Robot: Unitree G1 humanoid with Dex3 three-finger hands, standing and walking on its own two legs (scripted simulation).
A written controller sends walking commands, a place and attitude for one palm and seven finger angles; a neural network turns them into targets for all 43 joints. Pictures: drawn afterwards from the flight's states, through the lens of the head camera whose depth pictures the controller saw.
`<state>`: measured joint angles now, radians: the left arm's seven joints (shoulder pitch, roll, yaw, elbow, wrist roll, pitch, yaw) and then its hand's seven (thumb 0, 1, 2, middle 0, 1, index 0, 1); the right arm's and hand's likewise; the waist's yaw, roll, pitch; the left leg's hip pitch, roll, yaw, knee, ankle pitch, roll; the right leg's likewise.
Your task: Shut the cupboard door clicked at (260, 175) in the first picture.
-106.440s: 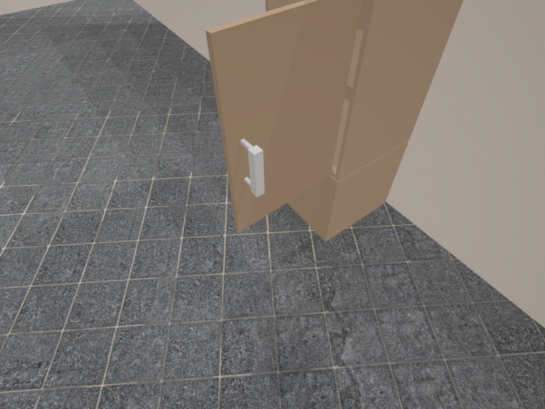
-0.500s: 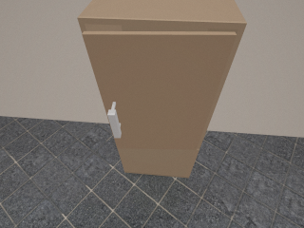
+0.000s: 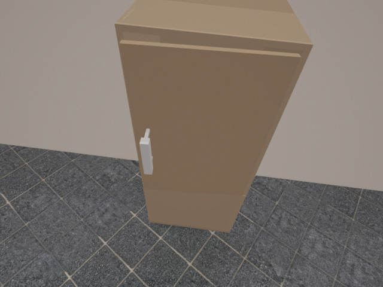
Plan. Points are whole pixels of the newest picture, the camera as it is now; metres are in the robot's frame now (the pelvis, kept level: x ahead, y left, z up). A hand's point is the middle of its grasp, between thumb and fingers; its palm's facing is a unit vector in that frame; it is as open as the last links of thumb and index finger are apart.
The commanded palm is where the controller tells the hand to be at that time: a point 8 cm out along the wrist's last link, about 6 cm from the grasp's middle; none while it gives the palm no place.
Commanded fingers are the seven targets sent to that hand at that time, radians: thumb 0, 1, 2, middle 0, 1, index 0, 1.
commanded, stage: look again from close up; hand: left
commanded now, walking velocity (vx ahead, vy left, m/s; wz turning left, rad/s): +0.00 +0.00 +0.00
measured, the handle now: (148, 151) +0.51 +0.16 -0.07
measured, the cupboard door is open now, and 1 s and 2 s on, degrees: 4 4 4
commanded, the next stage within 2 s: shuffle to correct the standing spot in 0.40 s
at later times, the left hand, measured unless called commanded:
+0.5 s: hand out of the picture -0.01 +0.22 -0.17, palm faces +0.00 -0.98 -0.21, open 7.4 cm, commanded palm none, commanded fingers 0.00 0.90 0.90 -0.20 -0.30 -0.20 -0.30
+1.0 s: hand out of the picture -0.04 +0.15 -0.19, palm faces +0.04 -1.00 -0.09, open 7.4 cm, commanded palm none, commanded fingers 0.00 0.90 0.90 -0.20 -0.30 -0.20 -0.30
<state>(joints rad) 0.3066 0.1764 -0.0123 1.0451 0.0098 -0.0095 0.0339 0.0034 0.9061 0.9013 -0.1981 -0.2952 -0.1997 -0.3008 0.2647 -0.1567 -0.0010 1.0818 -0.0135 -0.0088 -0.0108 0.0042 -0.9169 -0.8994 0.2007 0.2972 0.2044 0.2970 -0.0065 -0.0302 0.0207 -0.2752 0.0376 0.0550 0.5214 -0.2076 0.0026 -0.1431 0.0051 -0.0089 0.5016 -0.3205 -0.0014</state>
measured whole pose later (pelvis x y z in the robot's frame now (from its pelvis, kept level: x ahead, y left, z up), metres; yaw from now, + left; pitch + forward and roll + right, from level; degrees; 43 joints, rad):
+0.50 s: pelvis -0.01 +0.03 +0.00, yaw +0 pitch -2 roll -1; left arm 0.30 0.23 -0.01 1.09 0.02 -0.01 0.02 0.00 0.91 0.90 -0.20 -0.30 -0.20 -0.30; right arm 0.21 -0.20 -0.01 1.10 -0.01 -0.01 0.00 0.00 -0.91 -0.90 0.20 0.30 0.21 0.30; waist 0.01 -0.03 0.02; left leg -0.26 0.00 0.08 0.44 -0.15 0.04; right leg -0.14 -0.03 0.01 0.43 -0.27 0.04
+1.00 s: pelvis +0.03 +0.00 -0.01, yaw -2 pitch +0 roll -1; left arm 0.45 0.13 0.02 1.12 0.02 0.01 0.01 0.00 0.91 0.90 -0.20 -0.30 -0.20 -0.30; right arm 0.31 -0.12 -0.02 1.11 -0.02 -0.02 -0.01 0.00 -0.91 -0.90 0.20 0.30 0.20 0.30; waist 0.01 -0.06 0.00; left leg -0.31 0.06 0.08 0.64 -0.32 0.00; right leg -0.18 0.00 -0.01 0.61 -0.41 -0.01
